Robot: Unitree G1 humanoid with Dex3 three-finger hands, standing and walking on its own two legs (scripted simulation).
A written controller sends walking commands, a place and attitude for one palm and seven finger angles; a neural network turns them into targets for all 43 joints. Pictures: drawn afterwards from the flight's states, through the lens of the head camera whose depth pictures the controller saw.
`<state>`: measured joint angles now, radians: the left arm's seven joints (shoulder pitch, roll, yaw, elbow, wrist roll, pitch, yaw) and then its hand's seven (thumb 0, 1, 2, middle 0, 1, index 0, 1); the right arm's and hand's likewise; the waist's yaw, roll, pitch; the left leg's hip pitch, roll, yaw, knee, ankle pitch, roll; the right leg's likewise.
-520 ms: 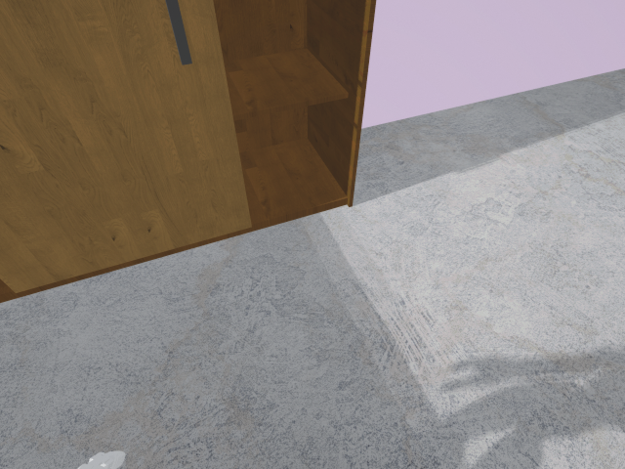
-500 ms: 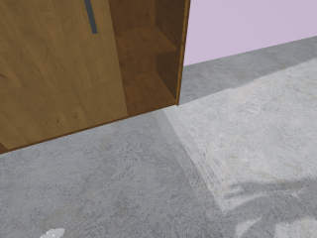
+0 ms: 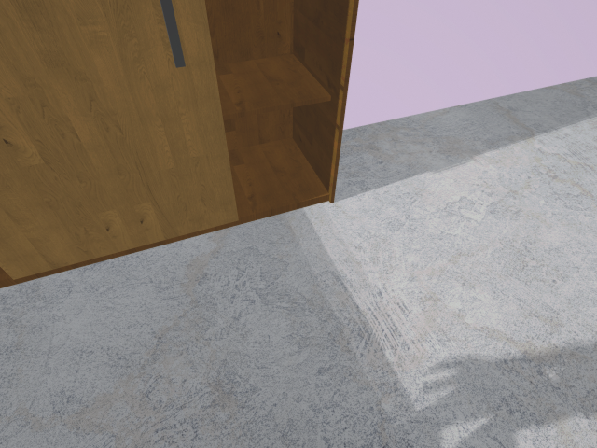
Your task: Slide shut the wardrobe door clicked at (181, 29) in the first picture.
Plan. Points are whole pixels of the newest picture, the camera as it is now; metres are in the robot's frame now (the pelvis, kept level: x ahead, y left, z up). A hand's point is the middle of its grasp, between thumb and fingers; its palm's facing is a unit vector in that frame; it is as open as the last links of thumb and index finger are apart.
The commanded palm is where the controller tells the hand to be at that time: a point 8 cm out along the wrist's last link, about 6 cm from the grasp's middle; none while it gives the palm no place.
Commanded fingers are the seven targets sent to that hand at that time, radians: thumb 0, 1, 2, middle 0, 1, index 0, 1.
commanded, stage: stand and wait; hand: left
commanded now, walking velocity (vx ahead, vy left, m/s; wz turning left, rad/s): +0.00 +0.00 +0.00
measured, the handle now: (170, 26) +1.08 +0.41 +0.11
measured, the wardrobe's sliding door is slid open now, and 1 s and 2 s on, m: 0.46 0.46 0.46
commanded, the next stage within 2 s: look at it before walking up in 0.38 s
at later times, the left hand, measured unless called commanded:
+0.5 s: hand out of the picture +0.06 +0.25 -0.15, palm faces -0.04 -0.94 -0.33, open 7.4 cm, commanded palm none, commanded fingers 0.00 0.90 0.90 -0.20 -0.30 -0.20 -0.30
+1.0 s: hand out of the picture +0.05 +0.25 -0.16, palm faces -0.04 -0.94 -0.33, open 7.4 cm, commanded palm none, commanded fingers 0.00 0.90 0.90 -0.20 -0.30 -0.20 -0.30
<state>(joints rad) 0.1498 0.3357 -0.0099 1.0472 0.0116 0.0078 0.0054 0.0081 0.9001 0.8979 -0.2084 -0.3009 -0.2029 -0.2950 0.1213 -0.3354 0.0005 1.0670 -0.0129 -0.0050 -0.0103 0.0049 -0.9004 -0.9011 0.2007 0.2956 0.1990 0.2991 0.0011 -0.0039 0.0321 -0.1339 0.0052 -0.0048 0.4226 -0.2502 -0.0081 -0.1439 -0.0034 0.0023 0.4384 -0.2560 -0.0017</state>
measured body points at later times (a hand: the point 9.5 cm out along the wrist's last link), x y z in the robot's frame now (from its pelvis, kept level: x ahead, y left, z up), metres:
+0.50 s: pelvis -0.02 +0.00 +0.00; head -0.02 +0.00 +0.45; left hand +0.06 +0.29 -0.13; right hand +0.05 -0.29 -0.13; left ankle -0.01 +0.13 -0.74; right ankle -0.01 -0.12 -0.74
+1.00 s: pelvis -0.02 +0.01 +0.00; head -0.01 +0.01 +0.45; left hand +0.05 +0.30 -0.13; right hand +0.06 -0.29 -0.13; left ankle -0.01 +0.13 -0.74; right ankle -0.01 -0.12 -0.74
